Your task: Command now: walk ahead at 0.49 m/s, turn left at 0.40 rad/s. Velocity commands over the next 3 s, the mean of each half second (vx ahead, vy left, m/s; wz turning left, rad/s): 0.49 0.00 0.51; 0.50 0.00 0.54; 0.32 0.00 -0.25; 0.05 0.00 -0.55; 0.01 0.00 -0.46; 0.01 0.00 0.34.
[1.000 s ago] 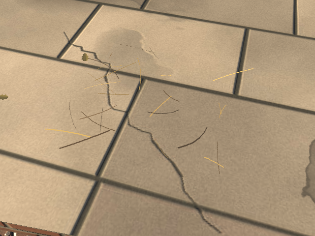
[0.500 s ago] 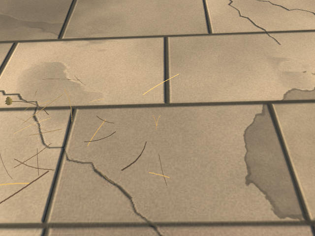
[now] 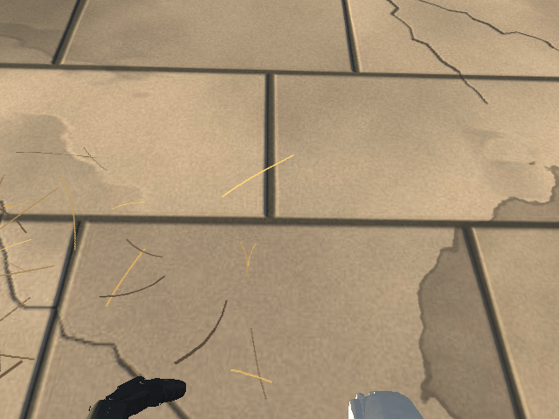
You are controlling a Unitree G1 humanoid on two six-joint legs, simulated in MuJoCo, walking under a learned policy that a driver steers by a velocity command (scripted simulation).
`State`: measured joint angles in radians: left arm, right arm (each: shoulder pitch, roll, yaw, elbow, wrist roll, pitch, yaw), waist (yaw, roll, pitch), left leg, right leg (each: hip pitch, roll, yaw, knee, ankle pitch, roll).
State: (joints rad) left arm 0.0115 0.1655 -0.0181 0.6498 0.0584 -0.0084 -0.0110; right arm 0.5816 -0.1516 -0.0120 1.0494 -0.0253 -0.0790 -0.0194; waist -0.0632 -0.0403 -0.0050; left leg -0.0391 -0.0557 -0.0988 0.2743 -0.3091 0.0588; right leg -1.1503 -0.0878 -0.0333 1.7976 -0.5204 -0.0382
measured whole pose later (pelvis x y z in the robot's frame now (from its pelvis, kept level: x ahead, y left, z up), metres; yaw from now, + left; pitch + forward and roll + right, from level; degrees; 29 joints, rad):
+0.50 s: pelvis +0.29 -0.06 +0.12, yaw +17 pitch +1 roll -1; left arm 0.40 0.20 0.04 0.95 0.02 -0.11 0.03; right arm 0.09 -0.24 -0.05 0.67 0.03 -0.01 0.03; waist 0.06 0.03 -0.02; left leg -0.83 0.06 -0.03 1.08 0.05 0.07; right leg -0.06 0.00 -0.30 0.32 -0.28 -0.05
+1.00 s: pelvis +0.56 +0.05 +0.12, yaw +33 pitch +2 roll +1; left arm 0.07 0.28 0.05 0.66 0.01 -0.12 0.00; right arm 0.34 -0.25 -0.08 0.73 0.01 -0.06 0.01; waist -0.05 -0.03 0.02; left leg -0.16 -0.12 -0.05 0.34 -0.22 0.09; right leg -0.69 -0.14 0.08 0.88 -0.14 0.05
